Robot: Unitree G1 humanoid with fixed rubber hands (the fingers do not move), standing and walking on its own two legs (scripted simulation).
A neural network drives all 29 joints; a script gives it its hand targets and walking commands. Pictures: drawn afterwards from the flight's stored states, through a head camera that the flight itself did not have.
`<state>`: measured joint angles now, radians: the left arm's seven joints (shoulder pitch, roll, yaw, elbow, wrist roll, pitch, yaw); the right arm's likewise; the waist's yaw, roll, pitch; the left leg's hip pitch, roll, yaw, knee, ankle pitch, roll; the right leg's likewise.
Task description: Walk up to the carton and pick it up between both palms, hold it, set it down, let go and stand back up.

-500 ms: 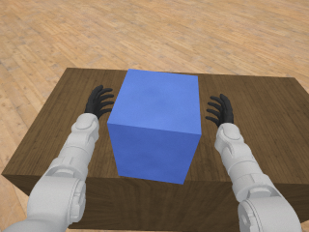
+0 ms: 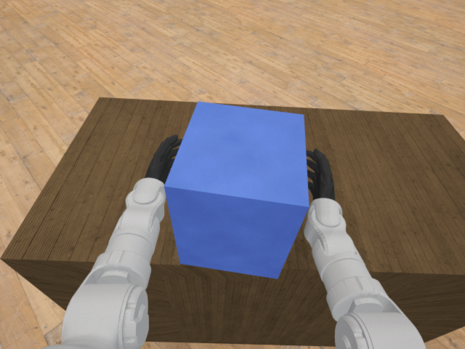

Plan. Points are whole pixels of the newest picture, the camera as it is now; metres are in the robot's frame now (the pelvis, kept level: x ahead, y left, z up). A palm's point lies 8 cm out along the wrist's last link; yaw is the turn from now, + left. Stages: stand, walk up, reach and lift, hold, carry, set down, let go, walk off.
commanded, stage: reach and lift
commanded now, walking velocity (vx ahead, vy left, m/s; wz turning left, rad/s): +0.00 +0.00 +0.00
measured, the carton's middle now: (238, 192) +0.40 +0.00 +0.05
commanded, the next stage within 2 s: none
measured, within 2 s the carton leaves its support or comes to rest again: leaves its support in 1.30 s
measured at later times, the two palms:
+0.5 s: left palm (162, 180) +0.40 +0.14 +0.08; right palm (324, 199) +0.36 -0.15 +0.08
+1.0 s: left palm (162, 177) +0.41 +0.14 +0.08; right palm (322, 197) +0.37 -0.15 +0.08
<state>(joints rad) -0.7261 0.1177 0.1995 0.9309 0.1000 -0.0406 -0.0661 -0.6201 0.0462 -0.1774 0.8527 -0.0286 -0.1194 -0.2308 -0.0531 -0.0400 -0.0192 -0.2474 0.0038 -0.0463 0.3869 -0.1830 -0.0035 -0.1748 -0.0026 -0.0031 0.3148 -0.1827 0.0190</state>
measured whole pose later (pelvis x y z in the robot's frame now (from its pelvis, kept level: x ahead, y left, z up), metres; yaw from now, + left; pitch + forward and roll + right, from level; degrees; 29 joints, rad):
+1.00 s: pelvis +0.00 +0.01 +0.00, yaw +0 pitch +3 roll -1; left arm -0.74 0.03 0.33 0.95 0.24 -0.02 -0.06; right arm -0.61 0.11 -0.38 0.85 -0.21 -0.15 -0.18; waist -0.05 -0.04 -0.04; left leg -0.25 0.00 -0.04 0.39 -0.18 0.00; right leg -0.16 0.00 0.00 0.28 -0.16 0.03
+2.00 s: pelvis -0.02 +0.01 +0.00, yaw +0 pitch -2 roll -1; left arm -0.82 0.03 0.33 0.73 0.26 0.34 -0.03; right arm -0.76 0.06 -0.32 0.85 -0.12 0.08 -0.20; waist -0.05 -0.04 -0.04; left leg -0.19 0.00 -0.04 0.39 -0.16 0.00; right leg -0.10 0.00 0.00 0.28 -0.15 0.03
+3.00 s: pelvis -0.02 +0.00 +0.00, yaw +0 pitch -4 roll -1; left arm -0.79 0.01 0.31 0.36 0.31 0.66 0.00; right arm -0.90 -0.05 -0.11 0.81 0.13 0.28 -0.20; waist -0.05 -0.04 -0.09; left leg -0.14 0.01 -0.04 0.39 -0.17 0.00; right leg -0.05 0.00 0.00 0.28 -0.16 0.03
